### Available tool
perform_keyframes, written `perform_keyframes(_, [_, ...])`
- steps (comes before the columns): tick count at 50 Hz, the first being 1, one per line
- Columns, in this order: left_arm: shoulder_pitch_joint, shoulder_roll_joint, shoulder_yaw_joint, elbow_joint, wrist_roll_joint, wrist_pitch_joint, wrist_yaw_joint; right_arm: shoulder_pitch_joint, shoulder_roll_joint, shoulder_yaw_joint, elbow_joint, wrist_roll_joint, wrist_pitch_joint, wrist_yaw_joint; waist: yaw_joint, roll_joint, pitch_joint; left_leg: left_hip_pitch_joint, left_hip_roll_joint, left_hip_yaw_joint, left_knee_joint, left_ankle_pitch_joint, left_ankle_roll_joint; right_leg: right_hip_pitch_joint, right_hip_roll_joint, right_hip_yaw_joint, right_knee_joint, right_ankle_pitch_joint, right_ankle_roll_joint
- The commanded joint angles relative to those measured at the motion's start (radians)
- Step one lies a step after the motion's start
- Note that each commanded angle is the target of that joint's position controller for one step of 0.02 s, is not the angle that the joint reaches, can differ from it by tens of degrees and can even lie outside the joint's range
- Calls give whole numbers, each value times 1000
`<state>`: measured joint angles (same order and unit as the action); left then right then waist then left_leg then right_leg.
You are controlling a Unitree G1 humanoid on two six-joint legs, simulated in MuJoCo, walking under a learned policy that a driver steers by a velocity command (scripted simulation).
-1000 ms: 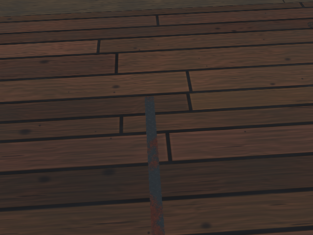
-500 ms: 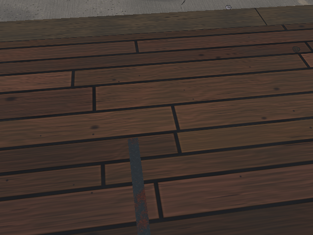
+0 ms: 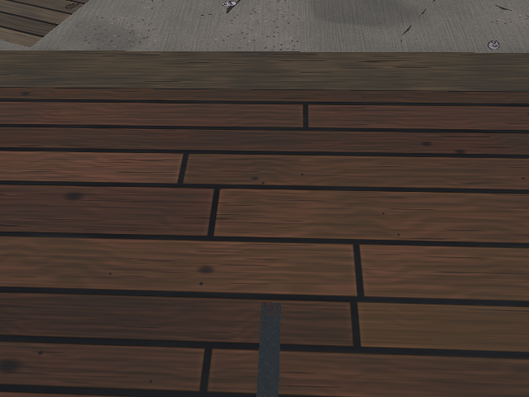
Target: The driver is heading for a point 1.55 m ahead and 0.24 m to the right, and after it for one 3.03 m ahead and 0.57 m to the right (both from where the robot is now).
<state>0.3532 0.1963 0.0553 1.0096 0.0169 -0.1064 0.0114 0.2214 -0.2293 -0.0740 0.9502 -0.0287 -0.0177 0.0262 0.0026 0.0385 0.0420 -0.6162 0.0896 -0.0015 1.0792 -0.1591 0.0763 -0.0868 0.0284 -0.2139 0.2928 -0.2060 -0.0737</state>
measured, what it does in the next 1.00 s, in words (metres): walks ahead, turning right: left foot, then right foot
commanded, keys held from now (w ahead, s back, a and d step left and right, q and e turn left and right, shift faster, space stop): w+q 0.08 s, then w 0.02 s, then w+e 0.90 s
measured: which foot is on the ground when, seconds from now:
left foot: up 0.00-0.24, down 0.26-0.80, up 0.82-1.00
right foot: down 0.00-0.26, up 0.28-0.80, down 0.82-1.00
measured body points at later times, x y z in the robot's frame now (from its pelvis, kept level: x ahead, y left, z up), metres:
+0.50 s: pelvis +0.26 +0.06 +0.00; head +0.28 +0.07 +0.45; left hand +0.30 +0.31 -0.15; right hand +0.28 -0.19 -0.14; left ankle +0.25 +0.12 -0.75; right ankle +0.27 -0.09 -0.66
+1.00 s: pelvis +0.51 -0.02 -0.01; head +0.54 -0.03 +0.44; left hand +0.64 +0.23 -0.14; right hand +0.54 -0.29 -0.14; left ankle +0.53 +0.14 -0.66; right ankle +0.52 -0.05 -0.75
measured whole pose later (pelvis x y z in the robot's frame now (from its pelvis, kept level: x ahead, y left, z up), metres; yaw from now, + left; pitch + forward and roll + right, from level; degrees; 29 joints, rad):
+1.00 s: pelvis +0.51 -0.02 -0.01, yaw -19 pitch +0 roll +0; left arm 0.27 0.26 0.09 0.94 0.00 -0.03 0.00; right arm 0.17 -0.22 -0.05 0.84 -0.04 -0.07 0.00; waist 0.01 0.02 0.06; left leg -0.51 0.11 -0.01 1.18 -0.31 -0.02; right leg -0.22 0.14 -0.05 0.41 -0.18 -0.16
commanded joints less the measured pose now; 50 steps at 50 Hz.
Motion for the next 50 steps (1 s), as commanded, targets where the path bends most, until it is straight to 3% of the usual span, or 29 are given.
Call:
perform_keyframes(1, [24, 80, 8, -38, 1, -19, 4, -40, 6, 8, -67, 1, 3, 15, -14, -102, 51, -71, 19, 12, -97, 113, -12, -27, -267, 109, -165, 271, -62])
perform_keyframes(5, [82, 101, 8, -20, 2, -17, 12, -181, 17, 25, -122, -2, -2, 26, 20, -101, 71, -17, -6, 83, -332, 172, 0, 27, -275, 37, -157, 368, -58])
perform_keyframes(9, [174, 108, 4, 39, 9, 2, 11, -221, 3, 26, -132, -10, -12, 14, 28, -107, 94, 30, -53, 113, -462, 35, 46, 156, -308, 52, -108, 536, -92])
perform_keyframes(11, [157, 131, 6, 47, 9, 13, 9, -168, -19, 16, -112, -14, -23, 4, -11, -131, 53, 139, -98, 140, -505, -57, 76, 198, -309, 59, 15, 807, -93])
perform_keyframes(12, [140, 142, 8, 47, 9, 19, 6, -68, -36, 7, -77, -15, -33, -1, -57, -129, -3, 258, -125, 143, -546, -61, 91, 194, -297, 61, 141, 877, -87])
perform_keyframes(13, [113, 136, 4, 38, 0, 25, 2, 103, -65, -8, -16, -25, -48, -9, -132, -97, -94, 497, -123, 128, -627, 13, 111, 95, -258, 41, 337, 779, -67])
perform_keyframes(14, [95, 93, -10, -5, -12, 24, -5, 276, -166, -35, 17, -50, -60, -22, -189, 5, -235, 792, 107, -116, -635, -50, 161, -144, -203, 34, 641, 403, -45])
perform_keyframes(15, [211, -8, -26, -22, -48, 28, -16, 288, -248, -53, 15, -41, -59, -28, -121, 215, -351, 1017, 399, -571, -760, -58, 277, -488, -16, 74, 989, -378, -8])
perform_keyframes(16, [82, 109, 9, -22, -27, 37, -5, 215, -214, -48, -6, -5, -49, -30, -130, -6, -259, 876, 343, -493, -798, -90, 223, -539, -60, 236, 1029, -285, -22])
perform_keyframes(17, [22, 87, 9, -47, -26, 31, -8, 107, -152, -28, -13, 2, -53, -27, -84, 9, -123, 725, 298, -333, -833, -62, 175, -545, -98, 246, 986, -184, -28])
perform_keyframes(18, [25, 63, 8, -34, -23, 31, -7, 51, -83, -11, -16, 2, -61, -21, -47, -16, -51, 612, 251, -232, -876, 1, 126, -507, -126, 241, 928, -121, -28])
perform_keyframes(20, [76, 31, 11, -10, 6, 59, -16, 21, -22, 7, -9, 11, -73, -30, 5, 24, -7, 496, 186, -81, -914, 52, 63, -430, -146, 235, 875, -67, -12])
perform_keyframes(21, [76, 21, 15, -11, 9, 72, -21, 46, -16, 10, 1, 12, -82, -33, 12, 25, -5, 480, 179, -51, -922, 90, 58, -418, -142, 232, 873, -52, -7])
perform_keyframes(23, [34, 12, 19, -34, 10, 89, -32, 87, -42, 6, 18, 19, -98, -39, 28, 23, 13, 487, 172, 15, -933, 173, 54, -474, -146, 222, 858, -1, 1])
perform_keyframes(26, [-73, 17, 20, -77, 9, 99, -42, 136, -47, 7, 31, 13, -105, -44, 18, 34, 44, 507, 163, 90, -948, 201, 49, -576, -159, 207, 797, 104, 12])
perform_keyframes(29, [-184, 18, 12, -122, 9, 97, -52, 164, -43, 13, 38, 10, -105, -48, 4, 30, 74, 526, 148, 159, -947, 256, 46, -597, -147, 177, 635, 192, 15])
perform_keyframes(34, [-330, 22, -1, -190, 16, 93, -64, 238, -80, 7, 60, 9, -95, -61, -30, 27, 91, 646, 181, 242, -906, 422, 44, -551, -104, 80, 409, 183, -24])
perform_keyframes(37, [-295, 48, 9, -194, 18, 93, -61, 227, -113, -2, 58, 5, -80, -69, 5, 54, 49, 727, 195, 289, -766, 791, 36, -452, -35, 33, 369, 60, -81])
perform_keyframes(39, [-167, 78, 26, -162, 18, 91, -52, 203, -147, -14, 45, 1, -63, -70, 63, 71, -28, 743, 202, 299, -540, 965, 37, -316, 32, 15, 350, -52, -128])
perform_keyframes(40, [-61, 102, 40, -132, 19, 82, -44, 192, -160, -18, 34, 4, -54, -63, 108, 56, -91, 694, 199, 300, -350, 890, 28, -176, 61, 29, 285, -59, -154])
perform_keyframes(41, [70, 171, 68, -95, 31, 73, -32, 168, -156, -17, 9, 9, -51, -54, 179, -26, -164, 519, 166, 304, -61, 638, -7, 42, -4, 171, 183, -92, -198])
perform_keyframes(42, [36, 290, 94, -107, 33, 74, -23, 202, -18, 6, -59, 15, -55, -35, 86, -255, -213, 67, -33, 260, 308, -328, -67, 325, -309, 682, 122, -72, -341])
perform_keyframes(43, [65, 310, 97, -116, 3, 88, -25, 80, -96, -5, -115, 16, -71, -26, 124, -151, -259, -99, -112, 14, 417, -366, -75, 353, -363, 970, -35, -132, -391])
perform_keyframes(44, [5, 273, 86, -115, -1, 92, -16, 8, -94, -1, -139, 23, -87, -21, 97, -90, -115, -178, -36, -25, 374, -253, -62, 255, -360, 807, -55, -92, -351])
perform_keyframes(45, [-40, 214, 71, -119, -8, 88, -13, 20, -96, 1, -132, 25, -98, -23, 55, -23, -49, -126, 0, -24, 275, -170, -58, 129, -321, 706, -66, 32, -302])
perform_keyframes(46, [-86, 179, 61, -127, -9, 79, -10, 39, -95, -1, -118, 16, -93, -28, 10, 16, -20, -58, 24, -27, 198, -143, -64, 41, -264, 611, -68, 158, -257])
perform_keyframes(47, [-107, 152, 50, -132, -16, 69, -6, 65, -89, 0, -116, -4, -74, -28, -20, 7, -28, 9, 34, -32, 149, -135, -79, -15, -221, 543, -72, 247, -239])
perform_keyframes(48, [-104, 147, 45, -134, -19, 57, -5, 75, -80, 1, -115, -16, -54, -25, -31, -5, -42, 46, 38, -32, 115, -135, -92, -41, -196, 505, -72, 308, -230])
perform_keyframes(50, [-64, 175, 48, -127, -24, 39, -8, 54, -65, 5, -133, -20, -27, -17, -36, -21, -42, 41, 34, -13, 51, -122, -116, -65, -162, 464, -74, 389, -225])
Velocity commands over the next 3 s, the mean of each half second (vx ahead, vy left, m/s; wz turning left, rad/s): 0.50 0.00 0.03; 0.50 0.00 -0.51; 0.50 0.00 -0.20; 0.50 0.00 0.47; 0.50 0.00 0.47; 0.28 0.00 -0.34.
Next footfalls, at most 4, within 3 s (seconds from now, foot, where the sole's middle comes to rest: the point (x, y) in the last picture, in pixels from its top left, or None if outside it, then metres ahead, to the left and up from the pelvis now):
0.26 left None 0.29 0.13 -0.78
0.82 right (311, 373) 0.55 -0.06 -0.78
1.38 left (302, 253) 0.92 -0.06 -0.78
1.90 right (378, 200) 1.13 -0.31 -0.78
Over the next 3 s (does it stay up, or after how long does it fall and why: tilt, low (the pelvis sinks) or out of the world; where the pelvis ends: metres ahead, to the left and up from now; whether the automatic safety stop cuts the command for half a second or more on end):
stays up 1.48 -0.16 -0.03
